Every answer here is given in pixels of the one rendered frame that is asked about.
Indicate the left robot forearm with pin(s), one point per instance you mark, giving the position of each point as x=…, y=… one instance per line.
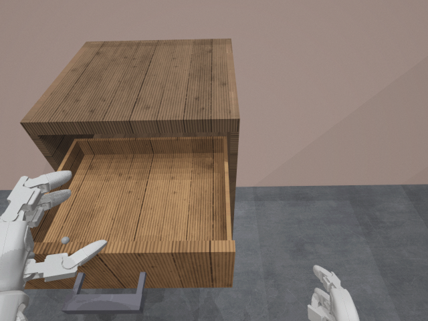
x=12, y=305

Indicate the drawer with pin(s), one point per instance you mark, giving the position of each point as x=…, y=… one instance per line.
x=162, y=204

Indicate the right robot hand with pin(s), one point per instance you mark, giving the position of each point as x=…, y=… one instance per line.
x=338, y=306

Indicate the handle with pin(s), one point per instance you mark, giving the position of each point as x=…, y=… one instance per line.
x=76, y=303

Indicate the cabinet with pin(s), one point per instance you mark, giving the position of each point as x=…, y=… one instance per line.
x=141, y=89

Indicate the left robot hand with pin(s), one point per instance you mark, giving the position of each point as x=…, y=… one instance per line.
x=26, y=209

